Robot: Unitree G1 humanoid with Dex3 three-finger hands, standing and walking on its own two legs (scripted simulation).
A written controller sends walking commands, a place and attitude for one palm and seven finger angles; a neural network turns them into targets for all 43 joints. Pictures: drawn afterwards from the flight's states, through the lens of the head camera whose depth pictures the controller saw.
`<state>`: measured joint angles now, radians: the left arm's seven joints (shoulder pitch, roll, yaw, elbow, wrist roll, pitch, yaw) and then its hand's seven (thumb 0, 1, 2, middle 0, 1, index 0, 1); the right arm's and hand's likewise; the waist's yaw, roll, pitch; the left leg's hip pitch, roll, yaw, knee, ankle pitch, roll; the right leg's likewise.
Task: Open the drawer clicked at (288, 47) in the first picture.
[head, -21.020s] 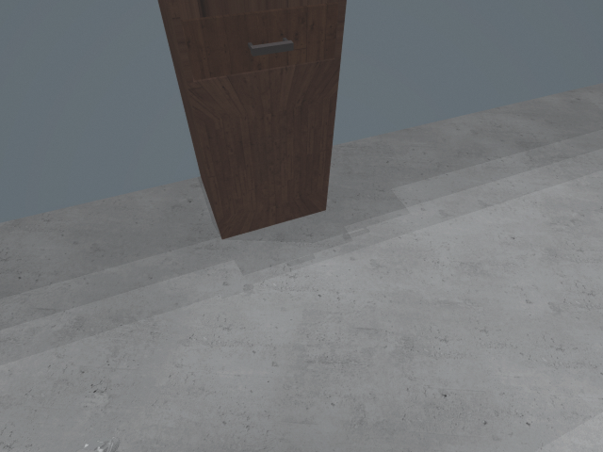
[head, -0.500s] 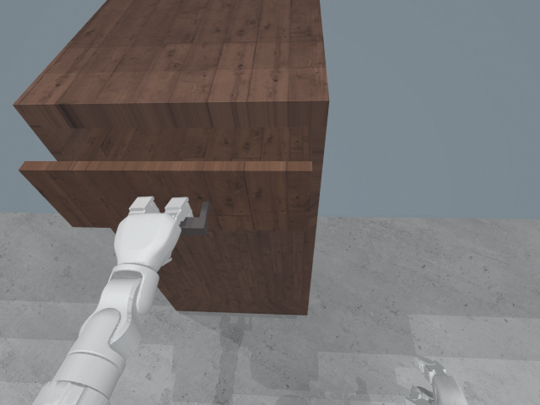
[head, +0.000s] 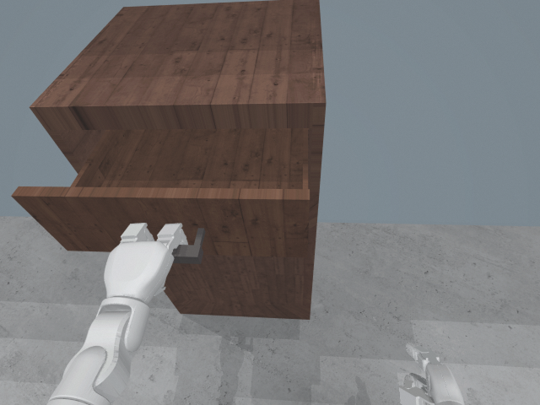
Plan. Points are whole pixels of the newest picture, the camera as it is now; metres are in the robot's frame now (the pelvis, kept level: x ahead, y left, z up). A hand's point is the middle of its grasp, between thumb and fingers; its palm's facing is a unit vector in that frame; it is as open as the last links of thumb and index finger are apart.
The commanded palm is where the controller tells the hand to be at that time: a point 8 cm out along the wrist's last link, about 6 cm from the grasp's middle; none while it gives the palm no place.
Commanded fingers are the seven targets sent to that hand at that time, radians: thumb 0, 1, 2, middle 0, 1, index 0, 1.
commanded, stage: pull the drawer open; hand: left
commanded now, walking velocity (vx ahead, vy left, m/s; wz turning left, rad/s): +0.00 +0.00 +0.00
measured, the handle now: (165, 243) +0.34 +0.21 +0.04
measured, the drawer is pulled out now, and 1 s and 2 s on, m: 0.16 0.27 0.29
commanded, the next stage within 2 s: open the thumb to release the handle in 1.40 s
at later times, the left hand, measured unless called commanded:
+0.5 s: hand (146, 315) +0.23 +0.21 +0.02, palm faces +0.01 -0.09 -1.00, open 5.6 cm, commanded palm +0.19 +0.22 +0.08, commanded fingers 0.00 0.90 0.90 -0.40 -1.35 -0.40 -1.35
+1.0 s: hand (133, 359) +0.17 +0.21 +0.02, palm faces +0.01 -0.12 -0.99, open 5.7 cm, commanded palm +0.12 +0.22 +0.08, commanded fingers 0.00 0.90 0.90 -0.40 -1.35 -0.40 -1.35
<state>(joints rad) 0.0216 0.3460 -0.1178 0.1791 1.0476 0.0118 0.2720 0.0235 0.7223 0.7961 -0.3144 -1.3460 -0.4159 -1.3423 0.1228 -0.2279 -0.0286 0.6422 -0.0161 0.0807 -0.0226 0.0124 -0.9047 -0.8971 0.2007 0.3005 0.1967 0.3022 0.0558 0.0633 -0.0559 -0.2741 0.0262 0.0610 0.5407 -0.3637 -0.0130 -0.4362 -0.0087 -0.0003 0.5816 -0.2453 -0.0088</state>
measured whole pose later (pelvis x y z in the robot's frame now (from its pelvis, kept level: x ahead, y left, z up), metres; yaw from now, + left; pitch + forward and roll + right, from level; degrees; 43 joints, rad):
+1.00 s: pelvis +0.00 +0.00 -0.01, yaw -1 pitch +5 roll +0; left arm 0.58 0.36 -0.11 -0.26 1.06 -0.01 0.38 0.04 0.70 0.79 -0.31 -1.33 -0.42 -1.35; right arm 0.10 -0.23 -0.02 0.60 -0.04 0.07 0.03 0.01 -0.90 -0.90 0.20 0.30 0.20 0.30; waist 0.10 0.07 -0.06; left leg -0.30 0.04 0.07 0.64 -0.42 -0.02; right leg -0.47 0.00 0.01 0.67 -0.29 -0.01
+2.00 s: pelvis -0.02 -0.01 -0.01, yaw +0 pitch +2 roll +1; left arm 0.50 0.36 -0.12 -0.21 1.05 0.00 0.35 0.00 -0.22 0.42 -0.37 -1.24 -0.34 -1.23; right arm 0.08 -0.21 0.01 0.61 -0.04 0.06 -0.01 0.01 -0.90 -0.90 0.20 0.30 0.20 0.30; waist 0.12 0.07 -0.02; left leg -0.26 0.04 0.05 0.61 -0.37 -0.02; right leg -0.42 0.00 0.00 0.63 -0.24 -0.02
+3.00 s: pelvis -0.02 +0.00 +0.01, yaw +1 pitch -2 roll +0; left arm 0.40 0.42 -0.13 -0.38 0.97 0.10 0.18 0.00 -0.49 0.30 -0.34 -1.21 -0.43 -1.24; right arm 0.06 -0.25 0.01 0.62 -0.02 0.10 -0.01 0.01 -0.90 -0.90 0.20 0.30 0.20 0.30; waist 0.14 0.11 0.01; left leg -0.12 0.02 0.04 0.46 -0.31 -0.01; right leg -0.26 -0.01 -0.02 0.47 -0.18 -0.01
